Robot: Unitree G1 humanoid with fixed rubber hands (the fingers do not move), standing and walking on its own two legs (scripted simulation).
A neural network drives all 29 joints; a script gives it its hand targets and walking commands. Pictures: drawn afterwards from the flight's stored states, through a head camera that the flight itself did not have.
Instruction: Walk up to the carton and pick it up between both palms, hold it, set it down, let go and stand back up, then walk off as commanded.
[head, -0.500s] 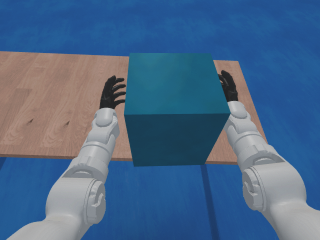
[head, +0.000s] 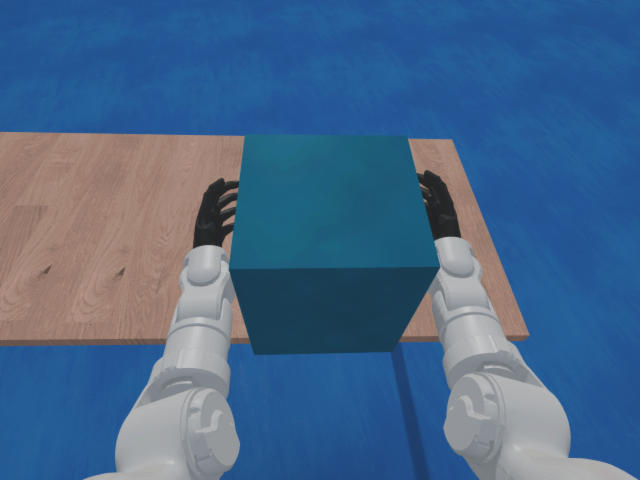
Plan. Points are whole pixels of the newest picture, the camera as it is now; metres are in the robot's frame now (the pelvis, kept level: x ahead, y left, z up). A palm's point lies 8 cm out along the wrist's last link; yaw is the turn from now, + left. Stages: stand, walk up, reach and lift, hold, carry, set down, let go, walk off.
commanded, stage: reach and lift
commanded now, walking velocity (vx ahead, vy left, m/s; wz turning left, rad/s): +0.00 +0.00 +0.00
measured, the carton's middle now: (325, 252) +0.40 +0.02 +0.04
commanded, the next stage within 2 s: none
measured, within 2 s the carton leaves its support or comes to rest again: leaves its support in 0.90 s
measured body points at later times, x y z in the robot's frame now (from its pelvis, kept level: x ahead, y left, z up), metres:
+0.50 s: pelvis +0.01 +0.00 +0.00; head +0.04 +0.01 +0.45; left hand +0.40 +0.18 +0.07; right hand +0.43 -0.12 +0.08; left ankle +0.01 +0.14 -0.75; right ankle -0.01 -0.11 -0.75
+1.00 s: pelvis +0.00 +0.00 +0.00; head +0.02 +0.02 +0.45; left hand +0.38 +0.18 +0.08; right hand +0.41 -0.12 +0.09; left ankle +0.01 +0.14 -0.75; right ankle -0.01 -0.11 -0.75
